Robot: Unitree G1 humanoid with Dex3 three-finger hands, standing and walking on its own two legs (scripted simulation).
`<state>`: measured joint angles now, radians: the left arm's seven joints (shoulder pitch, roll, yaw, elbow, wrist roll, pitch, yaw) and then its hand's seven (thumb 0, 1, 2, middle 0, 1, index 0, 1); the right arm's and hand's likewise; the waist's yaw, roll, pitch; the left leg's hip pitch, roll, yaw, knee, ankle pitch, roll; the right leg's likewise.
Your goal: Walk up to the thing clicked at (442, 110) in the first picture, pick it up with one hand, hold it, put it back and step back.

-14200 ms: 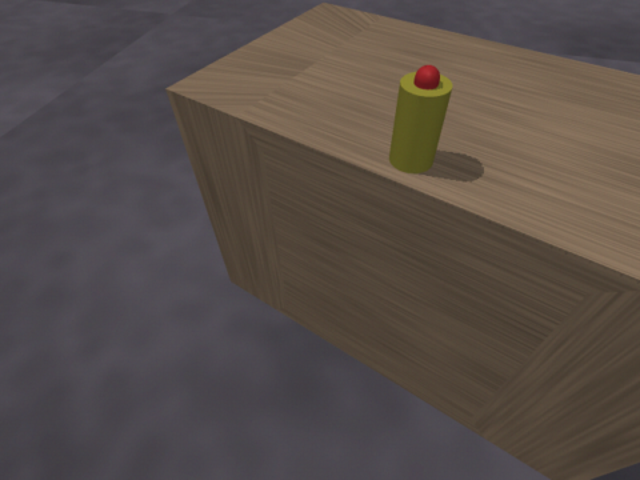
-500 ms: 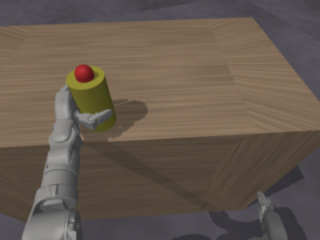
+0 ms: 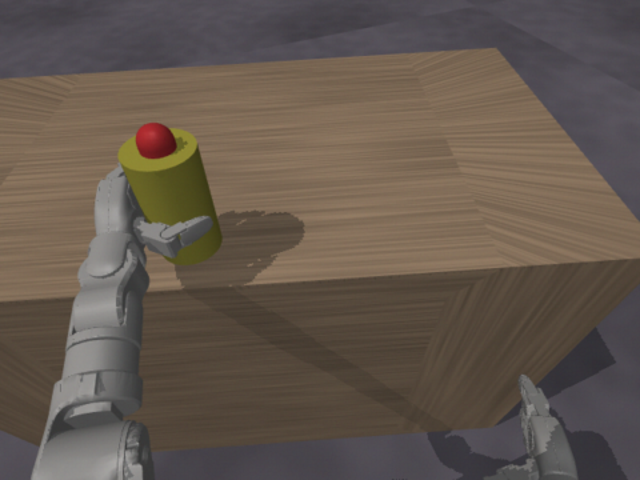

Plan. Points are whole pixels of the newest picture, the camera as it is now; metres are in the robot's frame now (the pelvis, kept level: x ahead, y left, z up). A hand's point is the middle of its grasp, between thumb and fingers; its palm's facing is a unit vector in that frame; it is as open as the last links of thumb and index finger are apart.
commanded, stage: settle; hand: left
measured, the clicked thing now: (173, 192) +0.42 +0.17 +0.17
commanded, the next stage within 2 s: lift in 0.20 s
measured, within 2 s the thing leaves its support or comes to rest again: neither
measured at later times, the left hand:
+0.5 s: hand (163, 197) +0.41 +0.18 +0.18, palm faces +0.12 -0.99 -0.02, open 11.4 cm
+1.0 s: hand (124, 169) +0.37 +0.18 +0.25, palm faces +0.12 -0.99 -0.06, open 11.4 cm
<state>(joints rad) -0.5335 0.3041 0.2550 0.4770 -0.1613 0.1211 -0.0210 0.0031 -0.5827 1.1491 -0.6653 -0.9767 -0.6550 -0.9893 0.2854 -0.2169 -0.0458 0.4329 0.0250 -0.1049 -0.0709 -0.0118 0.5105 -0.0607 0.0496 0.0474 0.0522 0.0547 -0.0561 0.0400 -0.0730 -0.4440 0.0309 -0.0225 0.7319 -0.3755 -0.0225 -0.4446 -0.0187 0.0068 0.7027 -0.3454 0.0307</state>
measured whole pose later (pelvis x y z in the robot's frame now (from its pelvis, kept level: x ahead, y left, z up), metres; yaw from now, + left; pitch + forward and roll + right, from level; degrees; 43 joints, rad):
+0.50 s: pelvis -0.02 +0.01 +0.01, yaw +0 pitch +3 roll -1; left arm -0.61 0.33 0.24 0.54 -0.16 0.15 -0.03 0.00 -0.58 1.15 -0.65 -1.00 -0.64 -1.01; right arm 0.29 -0.22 -0.04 0.49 0.03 -0.21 -0.09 -0.01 0.54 -0.05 0.05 0.05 0.05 0.05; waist -0.06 0.03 -0.07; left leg -0.41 0.03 -0.01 0.69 -0.33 -0.02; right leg -0.40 -0.02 0.02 0.64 -0.29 0.04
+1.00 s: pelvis +0.00 +0.01 +0.01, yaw +1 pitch +0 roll -1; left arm -0.50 0.32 0.24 0.08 -0.19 0.49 -0.04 0.00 -0.58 1.15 -0.64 -1.01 -0.63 -1.03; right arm 0.28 -0.21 -0.05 0.58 0.03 -0.28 -0.09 -0.01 0.53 -0.06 0.05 0.05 0.05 0.05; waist 0.00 0.07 -0.07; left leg -0.29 0.02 -0.03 0.62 -0.32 -0.01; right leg -0.28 -0.03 0.00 0.58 -0.29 0.04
